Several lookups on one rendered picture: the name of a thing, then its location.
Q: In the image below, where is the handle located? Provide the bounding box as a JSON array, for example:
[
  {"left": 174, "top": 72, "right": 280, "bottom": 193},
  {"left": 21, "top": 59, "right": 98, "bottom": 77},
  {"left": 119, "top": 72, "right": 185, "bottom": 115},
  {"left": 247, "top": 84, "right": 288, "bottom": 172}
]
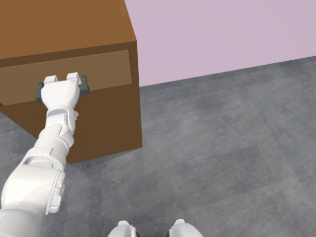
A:
[{"left": 36, "top": 75, "right": 90, "bottom": 103}]

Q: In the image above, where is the robot left forearm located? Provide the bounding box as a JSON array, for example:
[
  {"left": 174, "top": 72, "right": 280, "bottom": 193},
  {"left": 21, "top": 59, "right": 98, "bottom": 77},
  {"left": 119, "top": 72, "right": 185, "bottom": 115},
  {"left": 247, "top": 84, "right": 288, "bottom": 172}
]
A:
[{"left": 1, "top": 106, "right": 76, "bottom": 207}]

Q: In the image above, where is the robot thigh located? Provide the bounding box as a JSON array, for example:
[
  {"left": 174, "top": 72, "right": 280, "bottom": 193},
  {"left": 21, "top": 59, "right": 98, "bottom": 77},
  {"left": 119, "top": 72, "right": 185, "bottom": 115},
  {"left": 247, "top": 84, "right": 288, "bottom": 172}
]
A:
[
  {"left": 108, "top": 225, "right": 136, "bottom": 237},
  {"left": 169, "top": 223, "right": 203, "bottom": 237}
]

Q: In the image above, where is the robot left hand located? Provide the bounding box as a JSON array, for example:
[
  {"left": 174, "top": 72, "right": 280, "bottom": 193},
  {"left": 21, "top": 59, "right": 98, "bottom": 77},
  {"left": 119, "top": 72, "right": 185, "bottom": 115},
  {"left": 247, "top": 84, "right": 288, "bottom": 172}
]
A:
[{"left": 41, "top": 72, "right": 82, "bottom": 120}]

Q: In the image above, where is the cabinet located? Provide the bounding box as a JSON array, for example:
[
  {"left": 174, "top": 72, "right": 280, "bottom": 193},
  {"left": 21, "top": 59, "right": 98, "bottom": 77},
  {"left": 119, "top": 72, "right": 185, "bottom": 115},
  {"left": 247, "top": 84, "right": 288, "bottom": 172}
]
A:
[{"left": 0, "top": 0, "right": 143, "bottom": 164}]

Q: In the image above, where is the robot left thigh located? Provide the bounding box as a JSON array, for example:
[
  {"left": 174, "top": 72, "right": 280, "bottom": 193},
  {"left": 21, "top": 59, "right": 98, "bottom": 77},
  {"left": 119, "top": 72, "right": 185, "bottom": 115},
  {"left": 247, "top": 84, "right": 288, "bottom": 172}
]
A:
[{"left": 108, "top": 225, "right": 136, "bottom": 237}]

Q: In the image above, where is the robot right thigh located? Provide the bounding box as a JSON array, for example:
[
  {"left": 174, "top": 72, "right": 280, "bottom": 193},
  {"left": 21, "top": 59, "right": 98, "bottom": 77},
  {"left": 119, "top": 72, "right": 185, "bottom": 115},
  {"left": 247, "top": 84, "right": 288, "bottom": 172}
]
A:
[{"left": 169, "top": 223, "right": 203, "bottom": 237}]

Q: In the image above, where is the left robot upper arm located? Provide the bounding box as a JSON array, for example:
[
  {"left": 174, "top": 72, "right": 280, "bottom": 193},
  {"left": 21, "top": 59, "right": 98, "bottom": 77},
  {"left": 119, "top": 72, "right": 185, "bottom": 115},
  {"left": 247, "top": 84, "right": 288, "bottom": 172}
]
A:
[{"left": 0, "top": 164, "right": 66, "bottom": 237}]

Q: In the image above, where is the drawer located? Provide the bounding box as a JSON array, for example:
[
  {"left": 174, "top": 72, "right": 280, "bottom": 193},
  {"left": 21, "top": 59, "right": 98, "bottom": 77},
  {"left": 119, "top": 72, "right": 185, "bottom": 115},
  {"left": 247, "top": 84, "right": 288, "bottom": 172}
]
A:
[{"left": 0, "top": 50, "right": 132, "bottom": 106}]

